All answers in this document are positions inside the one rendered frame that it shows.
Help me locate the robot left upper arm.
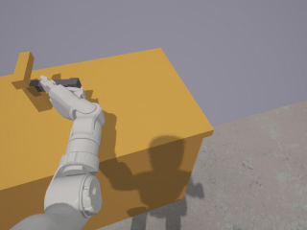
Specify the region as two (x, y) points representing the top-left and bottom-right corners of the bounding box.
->
(9, 173), (103, 230)

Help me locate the left robot forearm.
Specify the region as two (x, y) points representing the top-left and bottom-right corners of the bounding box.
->
(44, 99), (106, 212)

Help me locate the robot left hand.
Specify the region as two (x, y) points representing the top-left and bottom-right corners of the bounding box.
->
(40, 75), (86, 121)

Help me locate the tap lever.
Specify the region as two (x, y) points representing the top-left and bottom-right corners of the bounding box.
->
(29, 78), (82, 92)

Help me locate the counter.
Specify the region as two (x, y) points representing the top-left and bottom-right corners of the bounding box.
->
(0, 48), (214, 230)

